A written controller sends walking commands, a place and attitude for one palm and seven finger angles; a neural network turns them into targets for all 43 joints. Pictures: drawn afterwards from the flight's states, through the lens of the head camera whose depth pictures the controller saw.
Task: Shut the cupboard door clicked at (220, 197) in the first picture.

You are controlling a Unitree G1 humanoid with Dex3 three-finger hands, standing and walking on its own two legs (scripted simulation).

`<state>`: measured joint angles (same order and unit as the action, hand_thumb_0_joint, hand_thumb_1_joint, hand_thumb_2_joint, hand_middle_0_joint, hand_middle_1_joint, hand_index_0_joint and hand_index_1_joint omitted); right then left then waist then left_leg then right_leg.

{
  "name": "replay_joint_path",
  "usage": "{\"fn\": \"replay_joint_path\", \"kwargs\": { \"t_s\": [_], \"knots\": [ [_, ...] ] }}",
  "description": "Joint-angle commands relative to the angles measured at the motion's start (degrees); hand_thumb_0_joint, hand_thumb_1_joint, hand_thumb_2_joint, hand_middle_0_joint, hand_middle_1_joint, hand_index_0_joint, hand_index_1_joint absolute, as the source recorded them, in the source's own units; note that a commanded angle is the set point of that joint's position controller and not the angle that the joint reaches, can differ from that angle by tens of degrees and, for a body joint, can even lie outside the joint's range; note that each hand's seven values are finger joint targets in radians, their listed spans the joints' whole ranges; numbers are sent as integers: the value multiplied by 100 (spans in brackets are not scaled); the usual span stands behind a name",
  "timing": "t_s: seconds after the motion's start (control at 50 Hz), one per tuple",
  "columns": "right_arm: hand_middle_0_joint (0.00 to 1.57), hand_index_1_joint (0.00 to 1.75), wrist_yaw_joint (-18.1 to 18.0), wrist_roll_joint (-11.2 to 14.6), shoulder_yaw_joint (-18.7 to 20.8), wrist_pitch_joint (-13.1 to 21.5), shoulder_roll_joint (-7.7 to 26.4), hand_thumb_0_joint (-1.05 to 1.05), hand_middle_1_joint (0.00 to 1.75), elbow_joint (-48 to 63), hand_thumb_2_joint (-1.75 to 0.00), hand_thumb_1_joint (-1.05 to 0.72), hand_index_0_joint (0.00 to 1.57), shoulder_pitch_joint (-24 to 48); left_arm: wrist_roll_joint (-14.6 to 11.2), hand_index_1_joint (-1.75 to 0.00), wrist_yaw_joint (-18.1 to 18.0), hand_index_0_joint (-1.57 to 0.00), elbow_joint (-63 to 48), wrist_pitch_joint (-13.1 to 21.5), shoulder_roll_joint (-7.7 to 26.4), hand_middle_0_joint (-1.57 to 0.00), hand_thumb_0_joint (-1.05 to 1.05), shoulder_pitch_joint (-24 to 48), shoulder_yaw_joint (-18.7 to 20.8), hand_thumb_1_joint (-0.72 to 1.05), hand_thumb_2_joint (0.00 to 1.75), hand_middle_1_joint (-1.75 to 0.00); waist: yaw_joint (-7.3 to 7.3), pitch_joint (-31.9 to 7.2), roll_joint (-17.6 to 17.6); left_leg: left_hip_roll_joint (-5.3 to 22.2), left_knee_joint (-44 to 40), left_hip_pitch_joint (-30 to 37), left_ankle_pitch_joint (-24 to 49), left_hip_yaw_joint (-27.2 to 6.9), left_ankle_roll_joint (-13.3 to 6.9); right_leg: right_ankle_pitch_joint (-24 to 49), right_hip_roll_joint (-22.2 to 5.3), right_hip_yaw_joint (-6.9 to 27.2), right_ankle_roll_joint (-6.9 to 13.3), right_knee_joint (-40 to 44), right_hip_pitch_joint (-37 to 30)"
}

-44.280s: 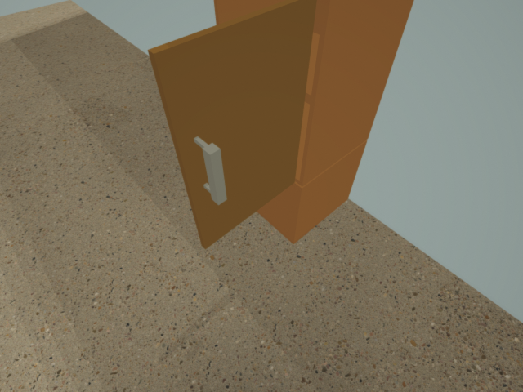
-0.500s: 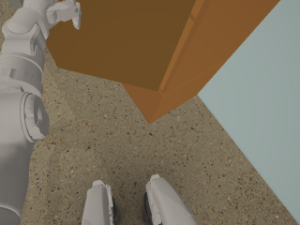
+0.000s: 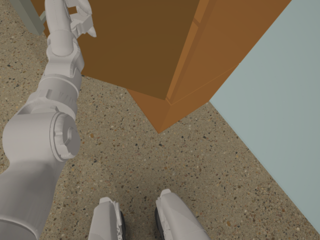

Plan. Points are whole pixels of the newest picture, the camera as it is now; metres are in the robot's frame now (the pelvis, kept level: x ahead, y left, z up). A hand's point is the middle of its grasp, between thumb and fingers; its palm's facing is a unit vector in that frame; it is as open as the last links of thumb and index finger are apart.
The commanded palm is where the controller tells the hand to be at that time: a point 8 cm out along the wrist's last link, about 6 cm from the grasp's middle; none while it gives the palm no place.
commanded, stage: pull the fist back off the door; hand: left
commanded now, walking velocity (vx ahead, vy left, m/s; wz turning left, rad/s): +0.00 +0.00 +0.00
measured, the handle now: out of the picture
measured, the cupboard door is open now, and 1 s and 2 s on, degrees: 39 39 39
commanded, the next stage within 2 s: draw the hand back to the body in 0.54 s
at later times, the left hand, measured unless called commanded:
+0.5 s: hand (92, 48) +0.51 +0.06 +0.10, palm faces +0.05 -1.00 -0.03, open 3.1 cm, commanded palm +0.49 +0.10 +0.10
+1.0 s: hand (48, 70) +0.44 +0.12 +0.15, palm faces +0.10 -0.99 -0.04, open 3.1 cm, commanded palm +0.39 +0.16 +0.16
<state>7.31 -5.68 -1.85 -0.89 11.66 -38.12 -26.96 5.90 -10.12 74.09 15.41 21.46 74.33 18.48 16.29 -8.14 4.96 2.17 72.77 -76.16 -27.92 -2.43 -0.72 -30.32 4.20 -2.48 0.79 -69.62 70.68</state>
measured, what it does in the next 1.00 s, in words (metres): rises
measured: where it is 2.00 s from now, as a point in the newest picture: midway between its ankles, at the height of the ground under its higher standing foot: (143, 238)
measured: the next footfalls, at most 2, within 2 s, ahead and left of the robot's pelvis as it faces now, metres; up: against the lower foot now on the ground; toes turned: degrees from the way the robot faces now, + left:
none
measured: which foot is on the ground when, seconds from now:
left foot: down 0.00-1.00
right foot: down 0.00-1.00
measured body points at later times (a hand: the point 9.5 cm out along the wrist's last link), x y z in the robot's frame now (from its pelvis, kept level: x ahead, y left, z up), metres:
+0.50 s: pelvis +0.02 -0.01 +0.03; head +0.14 +0.00 +0.47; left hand +0.51 +0.11 +0.10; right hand +0.05 -0.28 -0.09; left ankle +0.04 +0.11 -0.62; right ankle +0.01 -0.12 -0.62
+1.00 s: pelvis +0.02 -0.01 +0.07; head +0.09 -0.02 +0.52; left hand +0.42 +0.17 +0.15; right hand +0.06 -0.26 -0.06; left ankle +0.04 +0.11 -0.62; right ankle +0.01 -0.12 -0.62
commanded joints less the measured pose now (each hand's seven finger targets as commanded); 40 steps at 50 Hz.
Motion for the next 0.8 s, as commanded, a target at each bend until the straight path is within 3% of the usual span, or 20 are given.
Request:
{"fn": "replay_joint_path", "kwargs": {
  "t_s": [0.0,0.02,0.08,0.12,0.18,0.28,0.32,0.36,0.4,0.42,0.44,0.48,0.52,0.58,0.62,0.64,0.68,0.7,0.74,0.78],
  "knots": [
    [20,30,-126,55,441,32,1261,0,30,195,-90,-90,20,-1315,-144,-150,-65,-130,-1530,722,1298,-130,0,2865,340,90,90,-150,0,-3566,513,-41,-770,3407,2049,-232,-130,2018,-6,107,11,1110,-1558],
    [20,30,-111,50,454,37,1215,0,30,217,-90,-90,20,-1279,-141,-150,-77,-130,-1584,840,1067,-130,0,2703,178,90,90,-150,-6,-3536,555,-62,-791,3435,2154,-191,-120,2159,-15,114,0,1128,-1627],
    [20,30,-75,84,505,3,1192,0,30,207,-90,-90,20,-1241,-152,-150,-38,-130,-1270,989,816,-130,0,1703,116,90,90,-150,-115,-3124,15,-103,-884,3063,2084,-16,-130,2486,-23,190,-26,1255,-2110],
    [20,30,-84,118,534,-37,1198,0,30,230,-90,-90,20,-1222,-173,-150,48,-130,-1338,1037,638,-130,0,1472,-20,90,90,-150,-189,-3084,71,-119,-979,3203,2160,14,-113,2623,-47,188,-16,1272,-2180],
    [20,30,-90,186,599,-95,1166,0,30,288,-90,-90,20,-1085,-417,-150,178,-130,-1524,1039,28,-130,0,984,-361,90,90,-150,-258,-2936,-95,-158,-1093,3365,2227,90,-97,2820,-52,192,-15,1404,-2372],
    [20,30,-143,213,674,-125,1133,0,30,270,-90,-90,20,-865,-586,-150,151,-130,-2129,1325,-350,-130,0,920,-597,90,90,-150,-312,-2941,-161,-178,-1131,3753,2339,100,-95,2913,-93,195,-29,1441,-2359],
    [20,30,-145,215,702,-122,1094,0,30,252,-90,-90,20,-758,-552,-150,108,-130,-2479,1510,-617,-130,0,911,-858,90,90,-150,-362,-3052,172,-171,-1122,4140,2578,68,-63,2976,-108,155,-9,1375,-2194],
    [20,30,-137,215,736,-140,1088,0,30,242,-90,-90,20,-637,-527,-150,42,-130,-2595,1598,-755,-130,0,666,-963,90,90,-150,-408,-3106,129,-158,-1122,4319,2663,56,-51,2967,-112,136,-4,1366,-2169],
    [20,30,-165,221,740,-164,1104,0,30,245,-90,-90,20,-587,-508,-150,-23,-130,-2662,1612,-613,-130,0,454,-857,90,90,-150,-499,-3121,39,-168,-1146,4302,2715,81,-55,3104,-123,157,-3,1334,-2314],
    [20,30,-161,238,725,-173,1065,0,30,282,-90,-90,20,-481,-499,-150,-36,-130,-2637,1592,-746,-130,0,294,-942,90,90,-150,-540,-3076,32,-194,-1172,4250,2649,120,-52,3107,-140,162,-15,1355,-2370],
    [20,30,-171,245,723,-190,1063,0,30,291,-90,-90,20,-442,-484,-150,-67,-130,-2593,1567,-691,-130,0,150,-883,90,90,-150,-559,-3009,-169,-188,-1198,4164,2574,128,-61,3119,-141,167,-27,1376,-2456],
    [20,30,-212,267,695,-221,1046,0,30,297,-90,-90,20,-317,-456,-150,-113,-130,-2484,1530,-670,-130,0,375,-938,90,90,-150,-473,-2653,-342,-220,-1228,3842,2196,172,-93,2970,-163,239,-64,1470,-2490],
    [20,30,-272,258,683,-222,1055,0,30,284,-90,-90,20,-253,-434,-150,-175,-130,-2469,1572,-495,-130,0,588,-810,90,90,-150,-443,-2703,-412,-227,-1219,3814,2134,158,-102,2938,-179,264,-77,1446,-2498],
    [20,30,-296,262,650,-182,1023,0,30,295,-90,-90,20,-112,-485,-150,-152,-130,-2238,1610,-723,-130,0,681,-981,90,90,-150,-389,-2569,-496,-244,-1231,3687,1832,152,-105,2629,-185,273,-87,1505,-2414],
    [20,30,-327,261,643,-162,1051,0,30,255,-90,-90,20,-110,-446,-150,-130,-130,-2018,1646,-523,-130,0,730,-854,90,90,-150,-392,-2633,-487,-230,-1217,3677,1772,114,-100,2494,-187,270,-78,1459,-2320],
    [20,30,-323,258,630,-147,1045,0,30,269,-90,-90,20,-76,-475,-150,-98,-130,-1973,1633,-620,-130,0,783,-934,90,90,-150,-364,-2643,-403,-247,-1196,3621,1713,135,-111,2457,-195,298,-86,1477,-2294],
    [20,30,-327,287,617,-161,1083,0,30,437,-90,-90,20,-50,-564,-150,-15,-130,-2108,1581,-83,-130,0,30,-407,90,90,-150,-768,-3015,-439,-265,-1353,3636,1781,205,-89,2601,-191,340,-58,1503,-2896],
    [20,30,-338,312,605,-179,1086,0,30,532,-90,-90,20,-38,-602,-150,69,-130,-2262,1557,-17,-130,0,-288,-341,90,90,-150,-899,-3174,-387,-262,-1447,3802,1941,212,-79,2756,-182,327,-38,1492,-3078],
    [20,30,-344,401,579,-216,1019,0,30,680,-90,-90,20,31,-706,-150,253,-130,-2658,1437,-157,-130,0,-748,-491,90,90,-150,-1009,-3103,-385,-265,-1587,3914,2048,306,-87,2985,-176,345,-51,1650,-3397],
    [20,30,-392,487,584,-237,1019,0,30,827,-90,-90,20,65,-853,-150,410,-130,-3179,1276,-86,-130,0,-1206,-482,90,90,-150,-1079,-2932,-756,-271,-1800,3832,1903,370,-122,3057,-171,412,-91,1901,-3870]
  ]
}}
